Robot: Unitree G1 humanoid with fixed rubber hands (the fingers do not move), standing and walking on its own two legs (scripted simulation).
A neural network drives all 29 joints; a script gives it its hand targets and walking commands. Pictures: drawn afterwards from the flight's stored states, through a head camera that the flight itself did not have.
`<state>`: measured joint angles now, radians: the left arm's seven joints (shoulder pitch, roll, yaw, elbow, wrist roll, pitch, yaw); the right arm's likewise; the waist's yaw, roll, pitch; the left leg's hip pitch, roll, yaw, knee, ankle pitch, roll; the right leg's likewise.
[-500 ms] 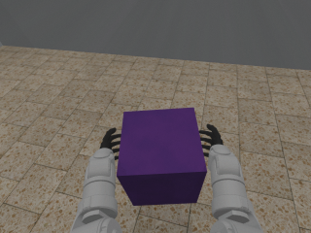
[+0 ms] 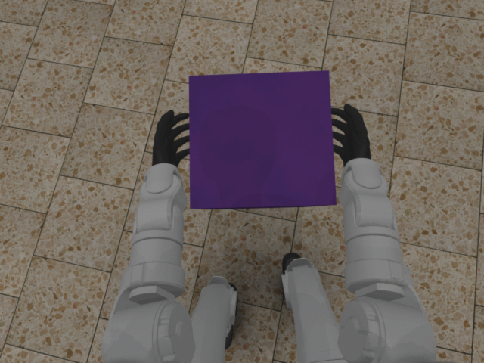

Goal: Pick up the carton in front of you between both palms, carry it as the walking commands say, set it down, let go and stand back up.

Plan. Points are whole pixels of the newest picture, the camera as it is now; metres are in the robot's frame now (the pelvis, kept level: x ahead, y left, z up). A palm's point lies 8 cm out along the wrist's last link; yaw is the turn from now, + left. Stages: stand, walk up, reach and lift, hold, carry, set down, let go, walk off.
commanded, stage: set down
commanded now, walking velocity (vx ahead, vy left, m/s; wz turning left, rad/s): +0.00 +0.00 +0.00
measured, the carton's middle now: (258, 154) +0.45 -0.03 -0.16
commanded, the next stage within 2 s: none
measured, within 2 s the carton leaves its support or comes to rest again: rests again in 1.52 s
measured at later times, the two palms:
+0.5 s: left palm (197, 158) +0.47 +0.10 -0.22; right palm (339, 155) +0.46 -0.20 -0.23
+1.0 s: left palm (215, 158) +0.51 +0.08 -0.37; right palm (329, 159) +0.49 -0.22 -0.38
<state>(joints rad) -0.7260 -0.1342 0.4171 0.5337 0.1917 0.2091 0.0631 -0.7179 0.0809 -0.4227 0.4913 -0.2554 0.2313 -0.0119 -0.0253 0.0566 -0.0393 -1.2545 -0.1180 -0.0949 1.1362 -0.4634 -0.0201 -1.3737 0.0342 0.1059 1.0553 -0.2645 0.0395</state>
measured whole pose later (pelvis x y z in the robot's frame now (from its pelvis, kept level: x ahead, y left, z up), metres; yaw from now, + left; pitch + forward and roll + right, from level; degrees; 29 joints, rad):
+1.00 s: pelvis -0.04 -0.01 -0.23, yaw +5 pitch +45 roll +5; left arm -1.40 0.12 0.36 0.87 0.09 0.26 0.15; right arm -1.34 -0.16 -0.46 0.75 -0.20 0.31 -0.06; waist -0.10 0.06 0.16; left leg -2.11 -0.21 -0.04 1.98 -0.67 -0.09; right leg -2.26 0.09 0.13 1.89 -0.42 0.07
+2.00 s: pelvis -0.05 -0.01 -0.28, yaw +7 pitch +36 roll -1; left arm -1.61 0.22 0.22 1.10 0.05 0.21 0.09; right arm -1.46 -0.30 -0.52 0.95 -0.15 0.23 0.09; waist -0.15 0.06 0.43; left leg -2.16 -0.20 -0.05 2.20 -0.68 -0.06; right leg -2.25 -0.02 0.04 2.10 -0.48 0.04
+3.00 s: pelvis -0.05 -0.02 -0.22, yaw +6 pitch +42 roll +2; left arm -1.55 0.34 0.17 1.07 -0.05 0.24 0.11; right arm -1.42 -0.36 -0.33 0.99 0.08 0.19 -0.05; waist -0.15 0.05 0.18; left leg -2.07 -0.09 -0.01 1.95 -0.63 -0.03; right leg -2.17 0.00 0.03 1.87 -0.44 0.01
